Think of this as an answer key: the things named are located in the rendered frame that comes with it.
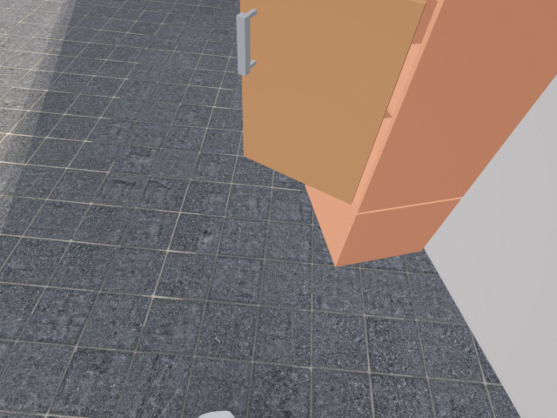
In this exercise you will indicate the cupboard door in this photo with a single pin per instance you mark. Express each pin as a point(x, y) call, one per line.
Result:
point(324, 76)

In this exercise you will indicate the handle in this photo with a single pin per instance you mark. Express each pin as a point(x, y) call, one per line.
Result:
point(243, 42)

